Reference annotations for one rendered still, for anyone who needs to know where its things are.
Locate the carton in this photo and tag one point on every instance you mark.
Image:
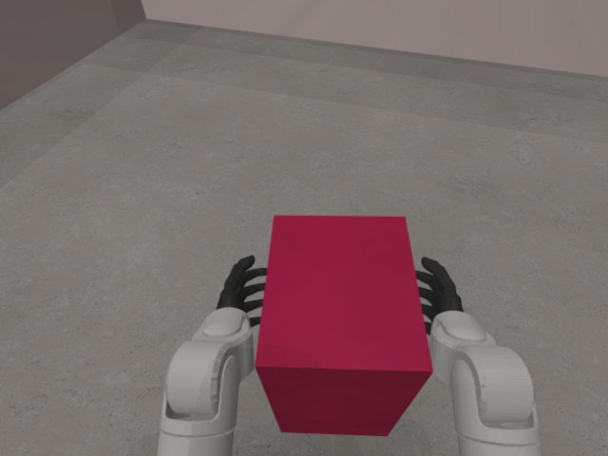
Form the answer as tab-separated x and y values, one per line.
342	345

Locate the robot left forearm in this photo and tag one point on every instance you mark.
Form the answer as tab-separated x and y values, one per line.
200	401

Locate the robot right forearm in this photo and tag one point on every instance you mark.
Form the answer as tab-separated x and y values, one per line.
492	389

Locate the robot right hand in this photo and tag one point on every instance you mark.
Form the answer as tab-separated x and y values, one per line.
443	295

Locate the robot left hand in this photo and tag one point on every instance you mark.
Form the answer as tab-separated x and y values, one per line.
234	292

